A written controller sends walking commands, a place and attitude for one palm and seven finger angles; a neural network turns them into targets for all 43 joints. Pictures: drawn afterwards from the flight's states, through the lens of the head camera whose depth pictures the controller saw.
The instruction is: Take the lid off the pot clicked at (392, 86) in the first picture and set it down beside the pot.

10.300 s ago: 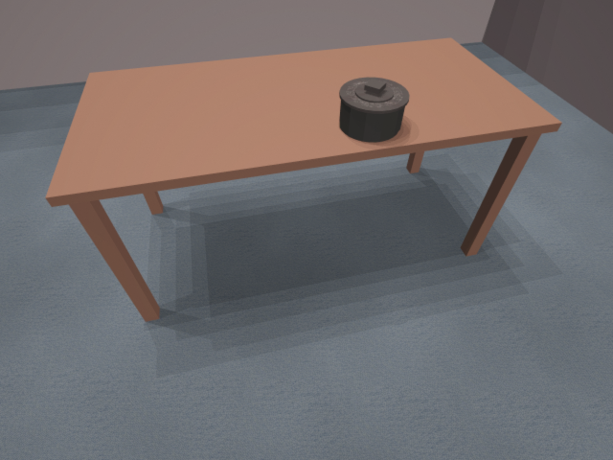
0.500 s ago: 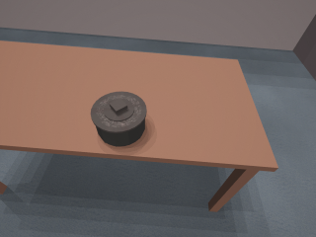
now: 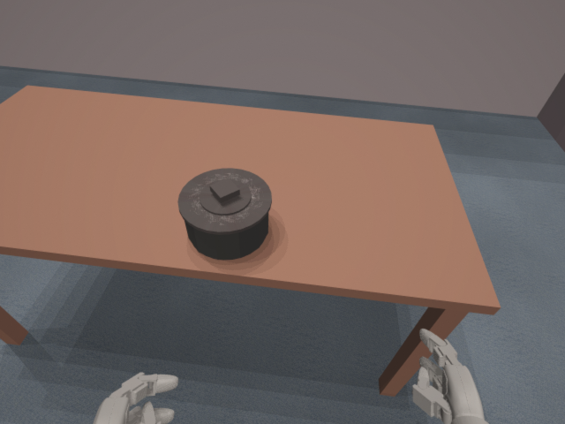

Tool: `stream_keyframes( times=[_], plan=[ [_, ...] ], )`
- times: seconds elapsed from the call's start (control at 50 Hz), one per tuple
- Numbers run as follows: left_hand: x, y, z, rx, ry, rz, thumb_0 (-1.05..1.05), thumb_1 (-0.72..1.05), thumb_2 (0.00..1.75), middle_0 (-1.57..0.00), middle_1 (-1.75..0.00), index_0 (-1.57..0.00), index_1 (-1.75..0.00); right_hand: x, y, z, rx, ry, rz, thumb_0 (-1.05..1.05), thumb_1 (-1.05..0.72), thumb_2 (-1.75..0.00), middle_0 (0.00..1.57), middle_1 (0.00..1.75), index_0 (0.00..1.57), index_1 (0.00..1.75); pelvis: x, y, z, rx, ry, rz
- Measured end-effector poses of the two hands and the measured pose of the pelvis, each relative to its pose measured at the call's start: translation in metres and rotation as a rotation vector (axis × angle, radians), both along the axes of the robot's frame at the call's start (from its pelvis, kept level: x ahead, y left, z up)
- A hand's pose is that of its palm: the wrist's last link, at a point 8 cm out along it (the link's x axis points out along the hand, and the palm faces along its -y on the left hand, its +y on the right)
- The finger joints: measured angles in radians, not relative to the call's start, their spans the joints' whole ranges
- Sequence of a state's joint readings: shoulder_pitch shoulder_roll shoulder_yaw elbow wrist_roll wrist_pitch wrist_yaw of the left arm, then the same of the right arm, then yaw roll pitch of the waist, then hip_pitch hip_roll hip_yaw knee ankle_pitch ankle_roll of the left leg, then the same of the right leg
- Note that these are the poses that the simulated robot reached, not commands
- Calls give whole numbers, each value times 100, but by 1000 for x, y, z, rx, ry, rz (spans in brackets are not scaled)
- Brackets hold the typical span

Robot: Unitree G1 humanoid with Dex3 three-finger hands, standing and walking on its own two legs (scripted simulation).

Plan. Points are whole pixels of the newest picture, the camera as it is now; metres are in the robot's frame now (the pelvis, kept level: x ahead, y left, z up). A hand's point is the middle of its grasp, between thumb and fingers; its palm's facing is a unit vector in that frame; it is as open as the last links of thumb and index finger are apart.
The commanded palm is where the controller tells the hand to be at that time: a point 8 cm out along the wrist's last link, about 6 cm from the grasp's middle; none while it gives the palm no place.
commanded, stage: lift the closed hand beside the body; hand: left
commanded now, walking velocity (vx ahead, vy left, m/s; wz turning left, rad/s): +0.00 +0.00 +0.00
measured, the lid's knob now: (224, 190) +0.54 +0.17 +0.01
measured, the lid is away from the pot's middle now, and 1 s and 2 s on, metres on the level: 0.00 0.00 0.00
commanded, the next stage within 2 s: raise the hand higher, near the body in 0.24 s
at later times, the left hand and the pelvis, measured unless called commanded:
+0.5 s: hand (132, 420) +0.14 +0.22 -0.05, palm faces +0.23 -0.89 -0.38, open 3.1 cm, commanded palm +0.10 +0.25 -0.01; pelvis +0.02 -0.02 +0.00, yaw +1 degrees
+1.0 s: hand (110, 354) +0.18 +0.23 +0.06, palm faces +0.30 -0.87 -0.40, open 3.1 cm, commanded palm +0.14 +0.26 +0.09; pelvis +0.04 +0.00 +0.00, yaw +1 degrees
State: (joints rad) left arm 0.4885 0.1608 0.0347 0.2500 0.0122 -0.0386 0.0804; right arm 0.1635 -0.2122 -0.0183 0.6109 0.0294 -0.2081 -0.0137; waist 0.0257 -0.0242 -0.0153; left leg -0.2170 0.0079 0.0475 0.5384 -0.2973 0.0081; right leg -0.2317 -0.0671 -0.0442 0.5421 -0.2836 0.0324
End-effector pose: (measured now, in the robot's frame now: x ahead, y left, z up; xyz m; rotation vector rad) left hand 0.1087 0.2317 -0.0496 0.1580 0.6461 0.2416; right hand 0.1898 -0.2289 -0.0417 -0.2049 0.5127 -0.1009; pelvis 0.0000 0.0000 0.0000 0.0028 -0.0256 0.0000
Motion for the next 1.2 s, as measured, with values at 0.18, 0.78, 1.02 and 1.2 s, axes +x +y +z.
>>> stream_keyframes(
  times=[0.18, 0.78, 1.02, 1.2],
  plan=[
    [-24, 14, 6, 66, 36, 97, 1, 90, 90, -105, -123, -105, -123, 27, 9, 1, -15, -15, 88, 1, -91, -90, 20, 30, 20, 30, -2, -14, -2, -12, 27, 34],
    [24, 30, 87, 232, -176, 41, 1, 89, 90, -129, -150, -130, -150, 31, 1, -25, 15, 70, -12, 2, -91, -90, 20, 30, 20, 30, 34, -9, 1, -8, 27, 12],
    [39, 36, 136, 290, -360, 22, 2, 89, 90, -130, -150, -130, -150, 51, 34, -15, 51, 31, 81, 2, -91, -90, 20, 30, 20, 30, 38, -3, 5, -10, 4, 16],
    [52, 40, 171, 352, -490, -6, 2, 89, 90, -130, -150, -130, -150, 32, 36, -25, 59, 91, 88, 2, -91, -90, 20, 30, 20, 30, 33, -1, 6, -11, -12, 12]
  ],
)
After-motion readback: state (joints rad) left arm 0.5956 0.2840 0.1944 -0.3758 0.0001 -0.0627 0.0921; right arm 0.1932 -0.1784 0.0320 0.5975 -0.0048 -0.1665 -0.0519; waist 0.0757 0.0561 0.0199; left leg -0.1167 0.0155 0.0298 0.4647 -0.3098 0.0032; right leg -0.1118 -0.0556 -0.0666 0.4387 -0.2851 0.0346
